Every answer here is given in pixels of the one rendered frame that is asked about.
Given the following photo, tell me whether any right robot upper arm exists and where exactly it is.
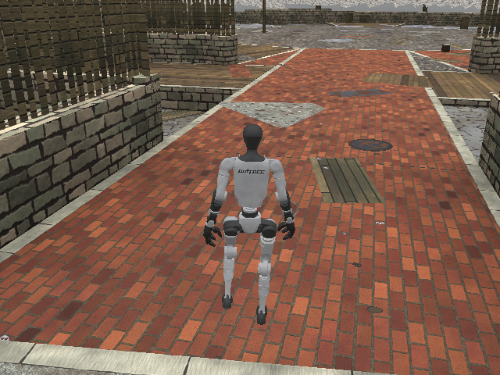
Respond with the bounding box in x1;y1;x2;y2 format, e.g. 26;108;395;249
268;159;288;202

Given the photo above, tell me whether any robot right forearm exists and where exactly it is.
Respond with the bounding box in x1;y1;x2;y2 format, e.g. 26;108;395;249
280;190;295;223

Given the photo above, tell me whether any robot left forearm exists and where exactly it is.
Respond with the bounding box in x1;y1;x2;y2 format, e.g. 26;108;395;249
205;190;223;227

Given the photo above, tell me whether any left robot upper arm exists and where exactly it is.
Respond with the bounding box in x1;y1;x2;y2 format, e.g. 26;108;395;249
215;157;236;202

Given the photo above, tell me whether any robot right foot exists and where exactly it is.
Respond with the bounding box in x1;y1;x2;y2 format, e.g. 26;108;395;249
256;305;267;325

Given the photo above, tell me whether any robot right hand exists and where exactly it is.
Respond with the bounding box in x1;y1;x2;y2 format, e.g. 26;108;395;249
277;221;295;240

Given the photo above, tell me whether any robot left hand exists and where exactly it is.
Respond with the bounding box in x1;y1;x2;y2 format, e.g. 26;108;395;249
203;225;222;247

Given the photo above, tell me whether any left robot thigh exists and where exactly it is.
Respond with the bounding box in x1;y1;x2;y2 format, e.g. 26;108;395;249
223;216;239;259

